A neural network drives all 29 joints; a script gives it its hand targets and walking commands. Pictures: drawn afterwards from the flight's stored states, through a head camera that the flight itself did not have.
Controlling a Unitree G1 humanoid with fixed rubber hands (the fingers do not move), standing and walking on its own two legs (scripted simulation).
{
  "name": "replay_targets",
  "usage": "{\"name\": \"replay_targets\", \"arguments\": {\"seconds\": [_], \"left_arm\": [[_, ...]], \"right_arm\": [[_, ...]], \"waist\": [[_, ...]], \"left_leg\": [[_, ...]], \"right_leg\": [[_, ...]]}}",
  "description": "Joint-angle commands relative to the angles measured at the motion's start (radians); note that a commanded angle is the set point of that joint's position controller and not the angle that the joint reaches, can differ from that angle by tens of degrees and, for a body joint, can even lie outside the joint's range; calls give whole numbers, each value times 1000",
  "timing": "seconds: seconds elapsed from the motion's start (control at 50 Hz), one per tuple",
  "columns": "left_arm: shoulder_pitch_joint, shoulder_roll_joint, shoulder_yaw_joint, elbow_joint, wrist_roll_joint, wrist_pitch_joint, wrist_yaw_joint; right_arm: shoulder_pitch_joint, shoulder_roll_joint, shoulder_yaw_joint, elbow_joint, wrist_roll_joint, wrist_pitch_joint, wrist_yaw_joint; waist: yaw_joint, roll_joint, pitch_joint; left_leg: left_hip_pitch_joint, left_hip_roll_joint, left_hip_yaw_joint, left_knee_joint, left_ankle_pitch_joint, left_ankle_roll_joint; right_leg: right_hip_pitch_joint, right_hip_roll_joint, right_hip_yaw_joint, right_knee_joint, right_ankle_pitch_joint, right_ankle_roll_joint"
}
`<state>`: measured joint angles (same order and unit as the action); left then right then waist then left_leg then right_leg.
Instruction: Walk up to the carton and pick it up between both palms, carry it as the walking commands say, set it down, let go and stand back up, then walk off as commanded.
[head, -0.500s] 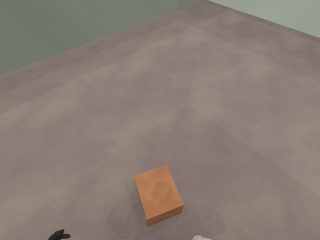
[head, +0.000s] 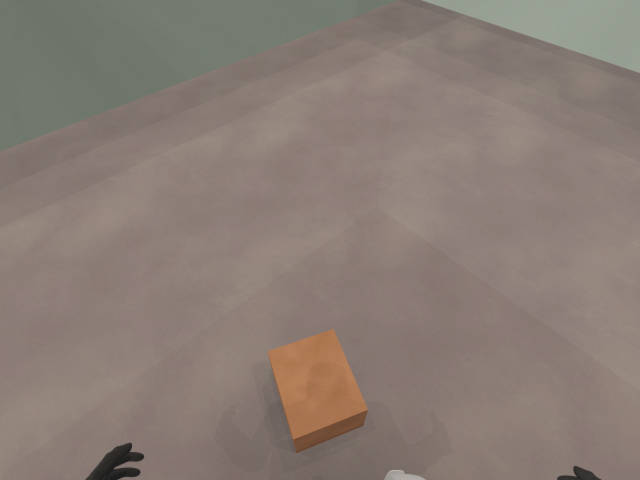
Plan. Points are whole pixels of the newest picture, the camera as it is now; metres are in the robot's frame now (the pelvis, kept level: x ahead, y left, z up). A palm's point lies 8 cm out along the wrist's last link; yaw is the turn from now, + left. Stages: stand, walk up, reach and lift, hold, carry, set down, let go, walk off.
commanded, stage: walk up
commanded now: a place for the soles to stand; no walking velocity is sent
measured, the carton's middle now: (315, 388) +0.47 +0.05 -0.66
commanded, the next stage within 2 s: none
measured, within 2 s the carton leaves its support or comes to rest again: neither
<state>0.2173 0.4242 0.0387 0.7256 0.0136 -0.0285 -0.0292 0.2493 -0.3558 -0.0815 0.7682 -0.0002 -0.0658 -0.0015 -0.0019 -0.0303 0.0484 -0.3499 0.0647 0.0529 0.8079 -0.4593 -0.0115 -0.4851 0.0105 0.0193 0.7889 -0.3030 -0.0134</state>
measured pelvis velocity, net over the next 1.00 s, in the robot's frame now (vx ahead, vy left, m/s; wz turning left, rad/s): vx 0.00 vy -0.13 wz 0.12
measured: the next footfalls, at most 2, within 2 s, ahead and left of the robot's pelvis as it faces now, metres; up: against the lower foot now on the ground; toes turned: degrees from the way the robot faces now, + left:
right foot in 0.26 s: +0.15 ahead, -0.18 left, +0.00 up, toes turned +2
left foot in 0.68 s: +0.07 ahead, +0.04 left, +0.00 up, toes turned +7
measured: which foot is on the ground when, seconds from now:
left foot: down 0.00-0.26, up 0.28-0.66, down 0.68-0.92, up 0.94-1.00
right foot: down 0.00-0.00, up 0.02-0.24, down 0.26-0.68, up 0.70-0.90, down 0.92-1.00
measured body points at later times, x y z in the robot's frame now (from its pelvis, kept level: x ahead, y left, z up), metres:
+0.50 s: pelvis +0.00 -0.11 +0.01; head +0.02 -0.11 +0.46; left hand +0.12 +0.20 -0.09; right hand +0.05 -0.45 -0.09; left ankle -0.02 +0.07 -0.63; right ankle +0.11 -0.18 -0.70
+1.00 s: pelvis +0.00 -0.13 +0.00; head +0.02 -0.12 +0.45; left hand +0.04 +0.20 -0.11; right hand +0.11 -0.46 -0.10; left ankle +0.01 +0.03 -0.67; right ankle +0.01 -0.21 -0.71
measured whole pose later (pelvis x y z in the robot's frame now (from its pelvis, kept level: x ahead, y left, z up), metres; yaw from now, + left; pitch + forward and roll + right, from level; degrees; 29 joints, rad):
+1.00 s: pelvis +0.00 -0.13 +0.00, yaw +7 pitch -5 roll +2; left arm 0.32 0.42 0.11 0.73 0.04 0.04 -0.05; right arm 0.29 -0.40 -0.08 0.82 0.00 -0.04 -0.06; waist 0.00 -0.05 0.13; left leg -0.43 -0.02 -0.06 1.02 -0.44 0.03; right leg -0.29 0.00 -0.04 0.84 -0.47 -0.05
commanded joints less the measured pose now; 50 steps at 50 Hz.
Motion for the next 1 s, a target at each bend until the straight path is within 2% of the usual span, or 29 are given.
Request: {"name": "replay_targets", "arguments": {"seconds": [0.0, 0.04, 0.08, 0.12, 0.18, 0.2, 0.22, 0.24, 0.26, 0.28, 0.34, 0.42, 0.54, 0.6, 0.62, 0.64, 0.66, 0.68, 0.7, 0.74, 0.76, 0.8, 0.84, 0.86, 0.88, 0.9, 0.92, 0.94, 0.98], "left_arm": [[-190, 204, 94, -202, 92, 44, -22], [-207, 197, 91, -215, 84, 53, -33], [-207, 188, 96, -203, 81, 54, -44], [-201, 174, 101, -190, 74, 57, -55], [-115, 179, 118, -121, 56, 59, -59], [-45, 214, 135, -79, 62, 54, -54], [38, 272, 161, -52, 69, 48, -44], [45, 345, 164, -63, 62, 47, -33], [-32, 345, 166, -71, 26, 58, -31], [-89, 328, 165, -73, 23, 60, -27], [-149, 261, 154, -93, 30, 57, -12], [-104, 220, 139, -112, 27, 43, -2], [-79, 226, 134, -130, 46, 54, -11], [-150, 222, 127, -139, 39, 75, -15], [-145, 193, 120, -128, 38, 83, -13], [-146, 162, 115, -125, 37, 91, -14], [-142, 127, 113, -123, 27, 92, -15], [-167, 185, 129, -105, 37, 91, -10], [-135, 199, 135, -83, 32, 94, -16], [-39, 206, 150, -47, 26, 91, -25], [-11, 204, 148, -36, 29, 89, -30], [-14, 191, 147, -41, 32, 79, -29], [50, 176, 146, -25, 29, 68, -20], [99, 173, 148, -4, 32, 54, -12], [152, 212, 156, -2, 48, 38, 0], [106, 298, 164, -31, 49, 25, 5], [42, 335, 178, -67, 26, 19, 11], [1, 301, 171, -70, 26, 13, 14], [-9, 256, 154, -79, 37, -2, 19]], "right_arm": [[340, -479, -126, 41, -10, -45, -113], [310, -458, -121, 16, -10, -48, -137], [282, -430, -113, 5, -17, -48, -147], [271, -441, -113, -6, -33, -50, -149], [139, -419, -92, -48, -28, -47, -142], [132, -377, -72, -53, -30, -44, -137], [180, -309, -49, -40, -30, -41, -132], [154, -248, -27, -71, -18, -37, -132], [134, -296, -45, -63, -13, -15, -142], [170, -314, -60, -20, -10, -1, -138], [302, -319, -73, 59, -11, 28, -99], [290, -289, -63, 70, -16, 28, -78], [273, -267, -61, 60, -17, 17, -63], [403, -263, -75, 93, -20, 14, -66], [415, -282, -85, 91, -32, 12, -68], [413, -333, -97, 77, -49, 9, -71], [284, -407, -110, 25, -62, -2, -72], [169, -434, -115, -21, -46, -10, -81], [96, -437, -107, -34, -53, -18, -92], [47, -407, -90, -45, -60, -25, -88], [52, -391, -88, -46, -59, -22, -81], [105, -382, -84, -42, -65, -11, -69], [76, -379, -79, -42, -62, 1, -60], [84, -330, -64, -28, -64, 11, -56], [112, -248, -39, -26, -56, 16, -54], [97, -199, -26, -50, -38, 12, -56], [59, -296, -53, -51, -44, 11, -71], [87, -319, -59, -10, -33, 12, -68], [141, -311, -59, 29, -15, 10, -52]], "waist": [[-88, 122, -54], [-61, 88, -49], [-40, 79, -34], [-38, 154, -42], [49, 186, -54], [85, 125, -94], [126, -73, -119], [131, -322, -45], [109, -172, 1], [66, -123, 61], [5, -156, 85], [25, -117, 71], [42, -164, -42], [-42, -128, -105], [-59, -70, -97], [-75, 84, -52], [-38, 270, 43], [-12, 186, 108], [26, 131, 104], [64, 137, 62], [58, 161, 56], [22, 211, 40], [61, 224, 21], [84, 159, 9], [104, -43, 18], [90, -215, 130], [87, -63, 169], [53, 12, 187], [20, -29, 159]], "left_leg": [[349, 412, -604, -284, 556, 320], [385, 392, -538, -206, 727, 346], [299, 329, -428, -170, 742, 306], [192, 289, -383, -169, 679, 287], [-75, 211, -253, -136, 451, 217], [-213, 151, -188, -51, 363, 161], [-333, 63, -83, 199, 267, 106], [-469, -74, -34, 375, -131, 57], [-397, -66, -139, 437, -159, 73], [-353, -55, -142, 477, -77, 70], [-292, -51, -104, 475, 17, 29], [-261, -70, -101, 380, 34, 18], [-128, -66, 13, 100, -62, 34], [121, -65, 72, -110, 97, 82], [185, -60, -1, -123, 53, 106], [157, 36, -267, -281, -236, 165], [26, 234, -695, -511, -481, 244], [-138, 302, -747, -568, -451, 311], [-236, 287, -728, -541, -407, 319], [-253, 185, -538, -442, -299, 251], [-242, 146, -481, -418, -279, 223], [-189, 132, -481, -404, -280, 222], [-227, 131, -448, -345, -256, 209], [-289, 84, -368, -208, -209, 179], [-386, -11, -263, 46, -163, 119], [-554, -153, -147, 276, -106, 59], [-540, -104, -218, 344, -71, 50], [-463, -91, -226, 379, -4, 52], [-395, -55, -186, 324, 44, 32]], "right_leg": [[-389, -84, 69, 305, -254, -14], [-451, -109, 107, 350, -243, -7], [-384, -110, 96, 313, -243, -8], [-281, -101, 56, 269, -214, -2], [43, -63, 5, 61, -33, -21], [272, -31, 8, -28, -60, -52], [407, -87, 127, -164, -188, -83], [303, -327, 503, -425, -221, -148], [172, -352, 529, -529, -338, -151], [70, -319, 483, -573, -497, -97], [65, -232, 347, -497, -516, -57], [106, -230, 291, -474, -417, -94], [170, -259, 261, -426, -386, -184], [34, -239, 168, -337, -443, -144], [-70, -214, 143, -236, -490, -106], [-182, -121, 79, -40, -488, -45], [-270, -15, 8, 224, -324, 3], [-205, -39, 85, 355, -246, 17], [-111, -41, 104, 447, -201, 22], [-17, -41, 59, 425, -159, 20], [15, -39, 27, 350, -176, 13], [62, -15, -18, 220, -271, 8], [208, -22, -29, 13, -284, -27], [336, -27, 12, -149, -315, -49], [396, -120, 213, -327, -500, -65], [319, -334, 602, -517, -727, -121], [225, -429, 678, -605, -664, -138], [187, -381, 588, -585, -574, -95], [246, -312, 407, -493, -377, -79]]}}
